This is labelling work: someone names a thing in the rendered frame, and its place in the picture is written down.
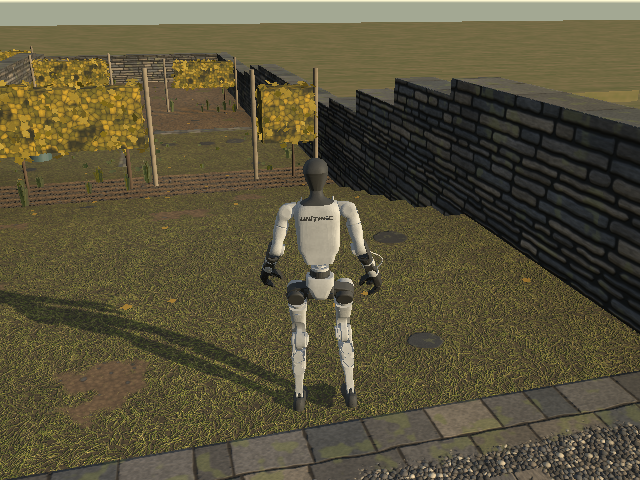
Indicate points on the right robot thigh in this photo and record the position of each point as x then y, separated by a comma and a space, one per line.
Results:
343, 299

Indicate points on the right robot shin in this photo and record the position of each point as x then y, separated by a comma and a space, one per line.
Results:
346, 352

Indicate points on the robot left upper arm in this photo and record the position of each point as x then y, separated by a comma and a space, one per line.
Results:
285, 213

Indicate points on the left robot hand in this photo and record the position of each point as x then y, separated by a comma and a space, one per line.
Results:
264, 277

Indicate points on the robot right forearm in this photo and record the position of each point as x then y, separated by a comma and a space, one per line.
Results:
368, 262

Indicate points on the robot left forearm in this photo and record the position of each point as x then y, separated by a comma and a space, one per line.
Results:
270, 260

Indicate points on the right robot hand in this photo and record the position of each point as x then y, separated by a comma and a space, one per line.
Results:
370, 280

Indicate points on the robot right upper arm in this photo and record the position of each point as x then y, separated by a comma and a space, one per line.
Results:
348, 210

